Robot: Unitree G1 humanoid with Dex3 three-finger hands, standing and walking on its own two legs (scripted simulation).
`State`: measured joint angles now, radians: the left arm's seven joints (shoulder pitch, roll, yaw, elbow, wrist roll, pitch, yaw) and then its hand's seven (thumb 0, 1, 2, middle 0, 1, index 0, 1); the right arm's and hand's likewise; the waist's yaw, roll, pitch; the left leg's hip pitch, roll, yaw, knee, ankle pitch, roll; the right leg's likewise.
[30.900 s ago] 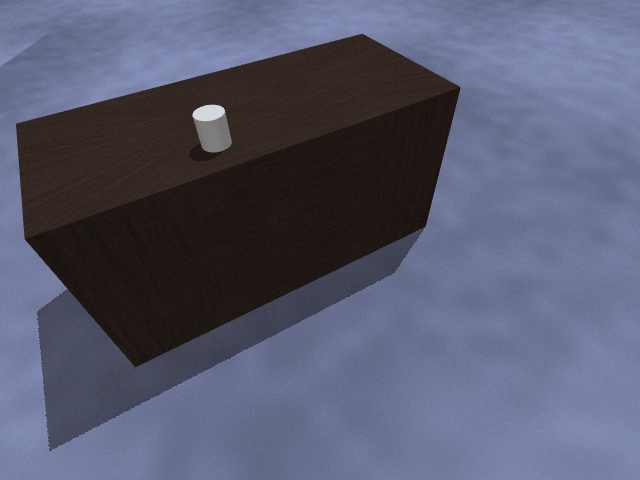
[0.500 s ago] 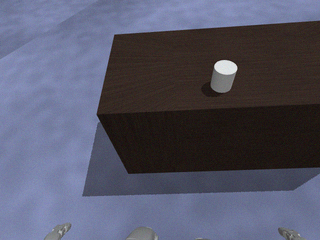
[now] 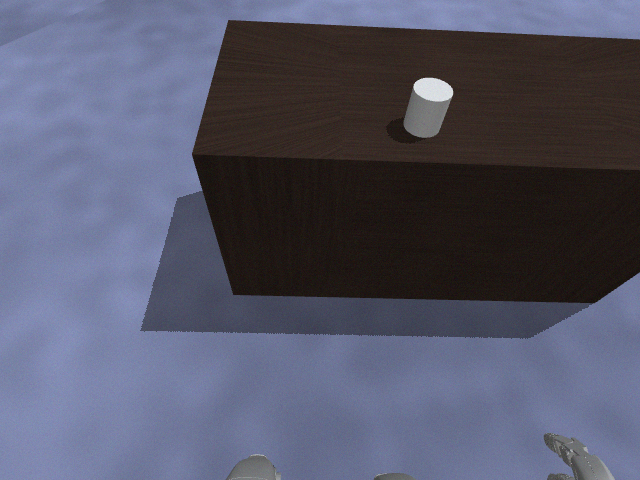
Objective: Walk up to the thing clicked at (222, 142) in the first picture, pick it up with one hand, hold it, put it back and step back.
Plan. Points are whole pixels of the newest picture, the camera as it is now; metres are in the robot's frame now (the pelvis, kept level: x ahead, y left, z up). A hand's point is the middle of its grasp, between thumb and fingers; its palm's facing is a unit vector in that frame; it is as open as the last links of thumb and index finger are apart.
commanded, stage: step back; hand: right
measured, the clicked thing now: (427, 108) +0.85 -0.19 -0.07
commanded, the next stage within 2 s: stand in 1.90 s
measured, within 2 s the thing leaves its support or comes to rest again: neither
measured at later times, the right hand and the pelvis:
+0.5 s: hand out of the picture -0.06 -0.29 -0.15, palm faces -0.15 +0.91 -0.38, open 7.4 cm; pelvis -0.16 -0.04 -0.01, yaw +5 degrees
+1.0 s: hand out of the picture -0.20 -0.35 -0.16, palm faces -0.12 +0.93 -0.35, open 7.4 cm; pelvis -0.30 -0.09 +0.00, yaw +5 degrees
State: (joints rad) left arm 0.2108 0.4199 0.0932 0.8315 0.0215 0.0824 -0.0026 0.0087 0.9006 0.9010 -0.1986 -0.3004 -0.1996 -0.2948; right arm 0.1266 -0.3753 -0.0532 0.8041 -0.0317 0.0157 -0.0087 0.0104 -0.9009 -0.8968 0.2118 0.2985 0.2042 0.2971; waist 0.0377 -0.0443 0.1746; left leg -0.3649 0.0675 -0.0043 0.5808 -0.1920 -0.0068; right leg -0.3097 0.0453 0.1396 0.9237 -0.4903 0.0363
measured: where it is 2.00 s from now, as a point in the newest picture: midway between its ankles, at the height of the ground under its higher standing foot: outside the picture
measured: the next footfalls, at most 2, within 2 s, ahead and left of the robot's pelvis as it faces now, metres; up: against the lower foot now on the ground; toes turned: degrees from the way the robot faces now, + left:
right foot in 0.06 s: -0.03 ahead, -0.16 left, +0.00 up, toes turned +3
left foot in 0.40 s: -0.10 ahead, +0.08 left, +0.00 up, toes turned +3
